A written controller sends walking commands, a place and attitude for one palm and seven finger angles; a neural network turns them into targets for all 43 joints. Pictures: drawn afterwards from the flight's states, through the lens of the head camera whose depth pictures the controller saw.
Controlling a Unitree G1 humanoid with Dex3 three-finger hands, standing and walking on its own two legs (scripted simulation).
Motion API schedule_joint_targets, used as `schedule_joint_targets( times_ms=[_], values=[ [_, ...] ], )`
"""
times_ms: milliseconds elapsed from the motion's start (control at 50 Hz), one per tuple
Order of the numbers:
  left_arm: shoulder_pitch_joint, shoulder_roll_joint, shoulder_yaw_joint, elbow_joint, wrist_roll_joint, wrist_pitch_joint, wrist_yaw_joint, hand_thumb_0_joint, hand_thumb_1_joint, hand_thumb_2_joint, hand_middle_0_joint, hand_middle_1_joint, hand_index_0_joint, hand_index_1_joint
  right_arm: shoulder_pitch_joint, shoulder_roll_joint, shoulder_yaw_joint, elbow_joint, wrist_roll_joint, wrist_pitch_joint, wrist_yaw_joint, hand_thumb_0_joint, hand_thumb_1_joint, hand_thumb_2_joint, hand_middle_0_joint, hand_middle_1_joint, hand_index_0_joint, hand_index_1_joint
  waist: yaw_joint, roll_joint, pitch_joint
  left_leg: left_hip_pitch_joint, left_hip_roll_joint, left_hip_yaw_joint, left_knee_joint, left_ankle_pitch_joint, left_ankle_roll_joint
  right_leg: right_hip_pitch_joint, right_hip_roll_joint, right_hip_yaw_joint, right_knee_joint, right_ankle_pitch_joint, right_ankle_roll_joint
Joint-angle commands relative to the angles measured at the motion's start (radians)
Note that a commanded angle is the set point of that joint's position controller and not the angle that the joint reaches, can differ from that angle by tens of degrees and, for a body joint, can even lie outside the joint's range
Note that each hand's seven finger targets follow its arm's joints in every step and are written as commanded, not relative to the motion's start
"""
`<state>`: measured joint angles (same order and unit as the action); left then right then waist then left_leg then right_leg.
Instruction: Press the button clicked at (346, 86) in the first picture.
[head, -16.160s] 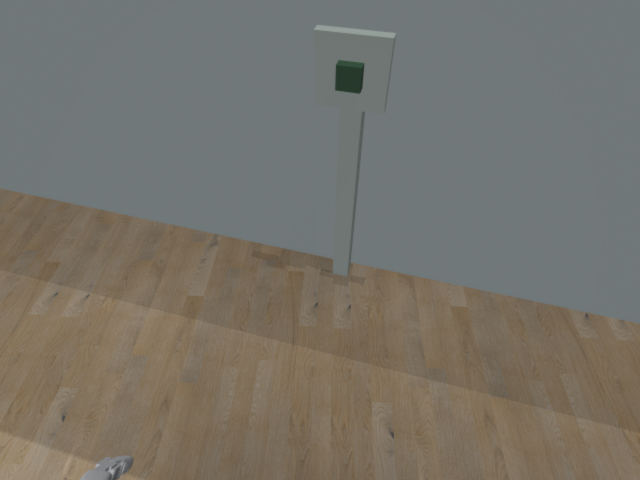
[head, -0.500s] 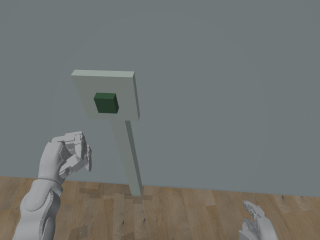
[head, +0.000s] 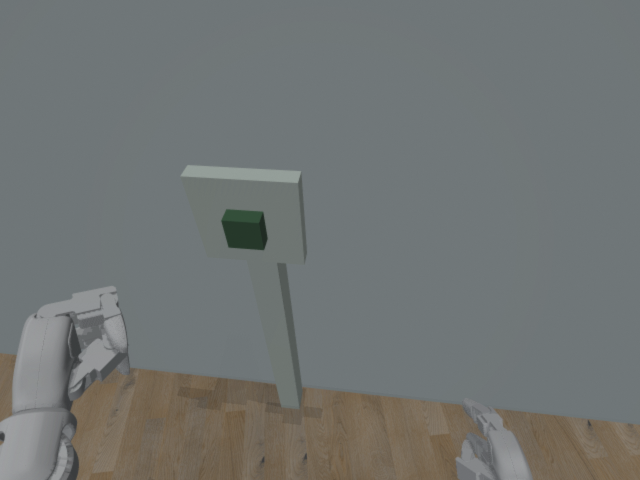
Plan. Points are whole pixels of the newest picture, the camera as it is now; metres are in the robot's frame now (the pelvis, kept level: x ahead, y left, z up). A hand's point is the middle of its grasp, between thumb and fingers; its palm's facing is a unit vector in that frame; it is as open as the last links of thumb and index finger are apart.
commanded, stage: draw the hand back to the body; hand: left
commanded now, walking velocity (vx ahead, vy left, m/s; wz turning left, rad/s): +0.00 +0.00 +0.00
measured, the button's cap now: (246, 228) +0.47 +0.18 +0.05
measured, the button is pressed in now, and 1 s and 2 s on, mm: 0 0 0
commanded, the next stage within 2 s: step back with the hand held close in 0.48 s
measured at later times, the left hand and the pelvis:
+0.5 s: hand (97, 370) +0.17 +0.23 +0.15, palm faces +0.41 -0.84 -0.36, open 3.1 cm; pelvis +0.00 -0.01 +0.00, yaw +0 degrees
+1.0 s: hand (76, 385) +0.16 +0.24 +0.15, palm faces +0.28 -0.83 -0.49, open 3.1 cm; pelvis -0.04 +0.00 +0.00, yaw +0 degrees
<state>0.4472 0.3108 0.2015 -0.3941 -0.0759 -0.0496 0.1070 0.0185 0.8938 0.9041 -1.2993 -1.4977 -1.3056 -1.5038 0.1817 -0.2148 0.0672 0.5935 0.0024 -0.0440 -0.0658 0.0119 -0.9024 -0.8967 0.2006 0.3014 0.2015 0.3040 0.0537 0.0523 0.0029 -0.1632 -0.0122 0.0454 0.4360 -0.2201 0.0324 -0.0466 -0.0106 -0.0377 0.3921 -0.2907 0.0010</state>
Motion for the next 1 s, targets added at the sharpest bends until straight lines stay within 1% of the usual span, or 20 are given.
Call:
schedule_joint_targets(
  times_ms=[0,80,120,180,220,260,380,420,440,480,580,600,620,640,700,740,820,860,920,980],
  values=[
    [-0.027,0.145,0.121,-0.25,0.0,-0.063,0.006,0.0,0.9,0.9,-1.3,-1.5,-1.3,-1.5,-0.132,-0.115,-0.062,-0.169,0.001,-0.051,-0.003,0.0,-0.9,-0.9,0.2,0.3,0.2,0.3,0.0,-0.015,-0.079,0.126,0.033,-0.063,-0.06,0.243,-0.007,-0.081,0.021,0.002,-0.058,0.257,-0.022],
    [-0.004,0.182,0.168,-0.332,0.003,-0.074,0.013,0.0,0.9,0.9,-1.3,-1.5,-1.3,-1.5,-0.129,-0.111,-0.063,-0.172,0.0,-0.061,-0.003,0.0,-0.9,-0.9,0.2,0.3,0.2,0.3,0.009,0.041,-0.111,0.137,0.031,-0.065,-0.05,0.28,-0.011,-0.06,0.019,0.002,-0.052,0.279,-0.024],
    [0.035,0.209,0.202,-0.354,0.002,-0.076,0.017,0.0,0.9,0.9,-1.3,-1.5,-1.3,-1.5,-0.135,-0.114,-0.066,-0.171,-0.001,-0.071,-0.005,0.0,-0.9,-0.9,0.2,0.3,0.2,0.3,0.016,0.026,-0.107,0.138,0.032,-0.06,-0.043,0.288,-0.011,-0.065,0.025,0.005,-0.066,0.294,-0.022],
    [0.07,0.197,0.216,-0.366,-0.006,-0.081,0.017,0.0,0.9,0.9,-1.3,-1.5,-1.3,-1.5,-0.133,-0.107,-0.067,-0.174,0.004,-0.071,-0.007,0.0,-0.9,-0.9,0.2,0.3,0.2,0.3,0.015,0.009,-0.085,0.124,0.03,-0.057,-0.04,0.274,-0.011,-0.067,0.022,0.001,-0.06,0.295,-0.021],
    [0.078,0.162,0.188,-0.32,-0.003,-0.077,0.011,0.0,0.9,0.9,-1.3,-1.5,-1.3,-1.5,-0.133,-0.111,-0.072,-0.162,0.003,-0.073,-0.005,0.0,-0.9,-0.9,0.2,0.3,0.2,0.3,0.009,-0.025,-0.041,0.12,0.03,-0.055,-0.046,0.25,-0.008,-0.098,0.028,0.001,-0.083,0.274,-0.019],
    [0.054,0.141,0.167,-0.286,-0.003,-0.072,0.01,0.0,0.9,0.9,-1.3,-1.5,-1.3,-1.5,-0.127,-0.113,-0.072,-0.159,0.004,-0.065,-0.007,0.0,-0.9,-0.9,0.2,0.3,0.2,0.3,0.0,-0.013,-0.002,0.107,0.03,-0.055,-0.062,0.189,-0.008,-0.118,0.023,0.0,-0.084,0.22,-0.015],
    [0.015,0.168,0.182,-0.304,-0.001,-0.084,0.015,0.0,0.9,0.9,-1.3,-1.5,-1.3,-1.5,-0.137,-0.112,-0.077,-0.162,-0.001,-0.065,-0.023,0.0,-0.9,-0.9,0.2,0.3,0.2,0.3,0.008,-0.039,-0.044,0.129,0.023,-0.048,-0.057,0.157,0.005,-0.104,0.016,0.014,-0.1,0.199,-0.013],
    [0.01,0.196,0.203,-0.335,0.0,-0.089,0.02,0.0,0.9,0.9,-1.3,-1.5,-1.3,-1.5,-0.14,-0.113,-0.075,-0.16,-0.003,-0.075,-0.026,0.0,-0.9,-0.9,0.2,0.3,0.2,0.3,0.013,-0.01,-0.063,0.129,0.019,-0.045,-0.052,0.158,0.003,-0.092,0.015,0.021,-0.111,0.204,-0.014],
    [0.005,0.182,0.187,-0.344,0.0,-0.092,0.02,0.0,0.9,0.9,-1.3,-1.5,-1.3,-1.5,-0.145,-0.107,-0.072,-0.16,-0.001,-0.077,-0.028,0.0,-0.9,-0.9,0.2,0.3,0.2,0.3,0.011,0.029,-0.066,0.132,0.02,-0.045,-0.05,0.152,0.002,-0.091,0.008,0.025,-0.106,0.199,-0.015],
    [0.024,0.187,0.196,-0.346,-0.001,-0.094,0.025,0.0,0.9,0.9,-1.3,-1.5,-1.3,-1.5,-0.141,-0.104,-0.069,-0.156,-0.003,-0.086,-0.029,0.0,-0.9,-0.9,0.2,0.3,0.2,0.3,0.014,0.04,-0.066,0.131,0.016,-0.044,-0.046,0.168,0.001,-0.087,0.009,0.022,-0.105,0.221,-0.017],
    [0.033,0.157,0.182,-0.232,-0.004,-0.081,0.018,0.0,0.9,0.9,-1.3,-1.5,-1.3,-1.5,-0.136,-0.104,-0.072,-0.135,-0.003,-0.075,-0.029,0.0,-0.9,-0.9,0.2,0.3,0.2,0.3,0.004,-0.022,0.006,0.114,0.018,-0.035,-0.053,0.168,0.003,-0.115,0.013,0.02,-0.117,0.227,-0.011],
    [-0.071,0.285,0.311,-0.345,0.006,-0.118,0.021,0.0,0.9,0.9,-1.3,-1.5,-1.3,-1.5,-0.111,-0.134,-0.087,-0.177,0.0,-0.041,-0.018,0.0,-0.9,-0.9,0.2,0.3,0.2,0.3,-0.028,-0.026,0.041,0.049,0.041,-0.059,-0.001,0.152,0.022,-0.197,-0.039,0.088,-0.161,0.269,0.012],
    [-0.049,0.289,0.324,-0.293,0.005,-0.128,0.019,0.0,0.9,0.9,-1.3,-1.5,-1.3,-1.5,-0.115,-0.119,-0.086,-0.163,0.0,-0.028,-0.019,0.0,-0.9,-0.9,0.2,0.3,0.2,0.3,-0.029,-0.056,0.051,0.042,0.036,-0.064,0.019,0.128,0.017,-0.218,-0.061,0.098,-0.177,0.28,0.009],
    [0.038,0.209,0.249,-0.23,0.006,-0.12,0.009,0.0,0.9,0.9,-1.3,-1.5,-1.3,-1.5,-0.128,-0.115,-0.086,-0.156,-0.003,-0.014,-0.017,0.0,-0.9,-0.9,0.2,0.3,0.2,0.3,-0.034,-0.098,0.039,0.04,0.039,-0.065,0.024,0.15,0.018,-0.211,-0.07,0.076,-0.16,0.3,0.017],
    [0.126,0.161,0.202,-0.23,0.008,-0.115,-0.001,0.0,0.9,0.9,-1.3,-1.5,-1.3,-1.5,-0.118,-0.126,-0.097,-0.181,0.003,0.022,-0.006,0.0,-0.9,-0.9,0.2,0.3,0.2,0.3,-0.04,-0.077,-0.039,0.051,0.05,-0.049,0.024,0.22,0.021,-0.192,-0.066,0.054,-0.115,0.35,0.047],
    [0.153,0.178,0.209,-0.289,0.008,-0.119,0.004,0.0,0.9,0.9,-1.3,-1.5,-1.3,-1.5,-0.118,-0.13,-0.101,-0.196,0.006,0.037,-0.007,0.0,-0.9,-0.9,0.2,0.3,0.2,0.3,-0.041,-0.023,-0.108,0.058,0.059,-0.051,0.015,0.295,0.022,-0.155,-0.059,0.039,-0.07,0.382,0.049],
    [0.175,0.266,0.285,-0.413,0.004,-0.134,0.02,0.0,0.9,0.9,-1.3,-1.5,-1.3,-1.5,-0.127,-0.132,-0.111,-0.223,0.011,0.055,-0.013,0.0,-0.9,-0.9,0.2,0.3,0.2,0.3,-0.036,-0.032,-0.192,0.059,0.071,-0.053,0.03,0.378,0.023,-0.13,-0.049,0.041,-0.015,0.445,0.043],
    [0.194,0.275,0.298,-0.451,0.0,-0.141,0.029,0.0,0.9,0.9,-1.3,-1.5,-1.3,-1.5,-0.117,-0.129,-0.112,-0.24,0.016,0.057,-0.016,0.0,-0.9,-0.9,0.2,0.3,0.2,0.3,-0.037,-0.017,-0.216,0.026,0.082,-0.07,0.033,0.415,0.022,-0.101,-0.043,0.036,0.027,0.443,0.031],
    [0.23,0.284,0.323,-0.441,-0.005,-0.146,0.037,0.0,0.9,0.9,-1.3,-1.5,-1.3,-1.5,-0.114,-0.132,-0.119,-0.237,0.016,0.058,-0.019,0.0,-0.9,-0.9,0.2,0.3,0.2,0.3,-0.038,0.013,-0.215,0.005,0.092,-0.075,0.032,0.406,0.021,-0.121,-0.035,0.04,0.041,0.409,0.025],
    [0.245,0.249,0.301,-0.412,-0.005,-0.152,0.036,0.0,0.9,0.9,-1.3,-1.5,-1.3,-1.5,-0.1,-0.135,-0.121,-0.236,0.016,0.053,-0.015,0.0,-0.9,-0.9,0.2,0.3,0.2,0.3,-0.045,0.03,-0.178,-0.057,0.114,-0.107,-0.004,0.357,0.023,-0.125,-0.016,0.031,0.069,0.311,0.019]
  ],
)
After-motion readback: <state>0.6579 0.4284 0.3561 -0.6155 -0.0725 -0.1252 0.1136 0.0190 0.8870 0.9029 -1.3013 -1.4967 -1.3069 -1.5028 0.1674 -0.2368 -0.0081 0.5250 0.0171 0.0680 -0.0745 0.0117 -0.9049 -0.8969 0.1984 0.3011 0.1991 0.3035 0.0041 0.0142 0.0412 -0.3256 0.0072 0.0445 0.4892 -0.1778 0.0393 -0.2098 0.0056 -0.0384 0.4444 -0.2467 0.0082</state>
